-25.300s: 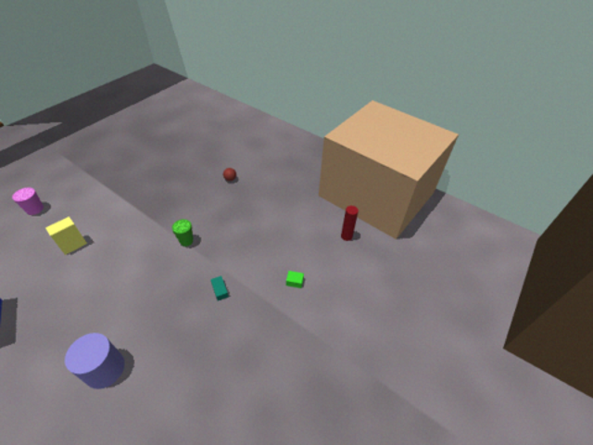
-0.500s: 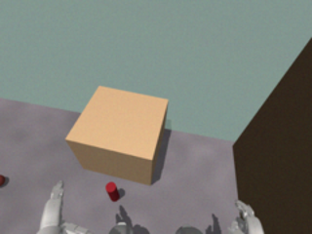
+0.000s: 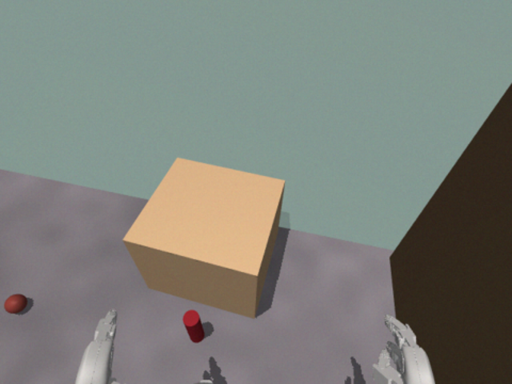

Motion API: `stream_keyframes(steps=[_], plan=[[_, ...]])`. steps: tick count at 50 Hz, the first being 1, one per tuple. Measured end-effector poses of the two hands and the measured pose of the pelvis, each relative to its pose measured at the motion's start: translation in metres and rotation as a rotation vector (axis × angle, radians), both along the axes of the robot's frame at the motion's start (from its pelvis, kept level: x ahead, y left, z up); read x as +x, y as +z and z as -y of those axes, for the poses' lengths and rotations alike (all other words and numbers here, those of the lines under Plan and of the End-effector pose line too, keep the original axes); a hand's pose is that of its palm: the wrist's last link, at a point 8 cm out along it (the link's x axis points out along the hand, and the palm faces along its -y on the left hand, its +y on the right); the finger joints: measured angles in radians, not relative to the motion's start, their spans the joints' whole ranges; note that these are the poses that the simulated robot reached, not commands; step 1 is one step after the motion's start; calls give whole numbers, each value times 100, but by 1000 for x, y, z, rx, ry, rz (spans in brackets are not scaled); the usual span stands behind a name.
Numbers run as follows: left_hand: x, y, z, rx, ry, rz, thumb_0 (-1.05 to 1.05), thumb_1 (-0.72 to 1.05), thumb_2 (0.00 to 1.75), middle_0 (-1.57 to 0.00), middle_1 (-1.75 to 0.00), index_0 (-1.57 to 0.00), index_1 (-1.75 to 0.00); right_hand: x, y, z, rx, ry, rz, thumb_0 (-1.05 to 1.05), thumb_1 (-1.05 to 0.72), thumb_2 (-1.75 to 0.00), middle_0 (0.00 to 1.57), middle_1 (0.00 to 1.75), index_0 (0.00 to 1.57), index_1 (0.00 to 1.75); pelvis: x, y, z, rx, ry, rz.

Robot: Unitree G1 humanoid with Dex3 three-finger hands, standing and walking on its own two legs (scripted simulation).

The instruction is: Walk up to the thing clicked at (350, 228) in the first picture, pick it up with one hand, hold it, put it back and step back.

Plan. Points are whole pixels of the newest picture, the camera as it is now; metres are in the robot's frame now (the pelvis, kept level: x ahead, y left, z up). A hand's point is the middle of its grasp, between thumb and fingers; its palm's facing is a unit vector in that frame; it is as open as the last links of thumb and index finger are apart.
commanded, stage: home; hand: left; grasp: from the side
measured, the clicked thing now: (194, 327) +0.42 +0.21 -0.63
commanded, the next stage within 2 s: stand in 1.30 s
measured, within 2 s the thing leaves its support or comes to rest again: neither
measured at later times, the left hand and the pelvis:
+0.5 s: hand (145, 375) +0.16 +0.17 -0.05, palm faces +0.11 -0.95 -0.29, open 17.5 cm; pelvis -0.01 -0.01 +0.00, yaw +0 degrees
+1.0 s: hand (141, 377) +0.16 +0.18 -0.05, palm faces +0.11 -0.95 -0.29, open 17.5 cm; pelvis -0.01 +0.00 +0.00, yaw +0 degrees
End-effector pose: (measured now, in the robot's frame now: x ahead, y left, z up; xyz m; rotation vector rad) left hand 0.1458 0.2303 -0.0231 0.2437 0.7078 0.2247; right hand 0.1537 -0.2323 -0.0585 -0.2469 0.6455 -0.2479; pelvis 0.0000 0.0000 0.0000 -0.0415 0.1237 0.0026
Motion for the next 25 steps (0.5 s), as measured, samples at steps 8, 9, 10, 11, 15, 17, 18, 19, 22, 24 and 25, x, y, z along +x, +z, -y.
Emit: stream_keyframes(steps=[8, 9, 10, 11, 15, 17, 18, 19, 22, 24, 25], plan=[[-1, 1, 5, -5, -6, -2, -1, -56, 5, -6, -5, -5, -5, -10, -2, 6, 3, -12, -17, 1, -90, -90, 20, 30, 21, 30, -2, 1, 4, 5, -3, 2], [-1, 0, 6, -4, -7, -3, -1, -56, 5, -6, -5, -5, -5, -11, -3, 7, 4, -14, -18, 1, -90, -90, 20, 30, 21, 30, -2, 1, 4, 5, -3, 3], [-2, 0, 6, -3, -8, -4, -1, -56, 5, -6, -5, -5, -5, -11, -3, 8, 4, -15, -18, 1, -90, -90, 20, 30, 21, 30, -2, 1, 5, 6, -3, 3], [-2, 0, 7, -3, -8, -5, -1, -56, 5, -6, -5, -5, -5, -12, -3, 8, 5, -16, -19, 1, -90, -90, 20, 30, 21, 30, -2, 1, 5, 6, -4, 4], [-3, 0, 8, -2, -9, -5, -1, -56, 5, -6, -5, -5, -5, -14, -4, 10, 6, -17, -19, 1, -90, -90, 20, 30, 21, 30, -4, 1, 7, 8, -4, 7], [-3, 0, 9, -2, -9, -5, -1, -56, 5, -6, -5, -5, -5, -14, -4, 11, 6, -16, -17, 1, -90, -90, 20, 30, 21, 30, -4, 1, 7, 9, -4, 8], [-4, 0, 9, -3, -8, -5, -1, -56, 5, -6, -5, -5, -5, -14, -4, 11, 6, -16, -16, 1, -90, -90, 20, 30, 21, 30, -5, 1, 8, 9, -4, 8], [-4, 0, 10, -3, -9, -4, -1, -56, 5, -6, -5, -5, -5, -14, -4, 11, 6, -16, -15, 1, -90, -90, 20, 30, 21, 30, -5, 2, 8, 9, -4, 9], [-5, 0, 10, -3, -9, -3, -1, -55, 5, -6, -5, -5, -5, -14, -3, 12, 4, -15, -9, 1, -90, -90, 20, 30, 21, 30, -6, 2, 9, 10, -4, 11], [-6, 0, 11, -4, -11, -3, -1, -55, 5, -6, -5, -5, -5, -14, -3, 13, 3, -15, -5, 1, -90, -90, 20, 30, 21, 30, -6, 2, 9, 10, -4, 13], [-6, 0, 11, -5, -12, -3, -1, -55, 5, -6, -5, -5, -5, -14, -3, 13, 3, -15, -3, 1, -90, -90, 20, 30, 21, 30, -7, 2, 9, 11, -4, 13]])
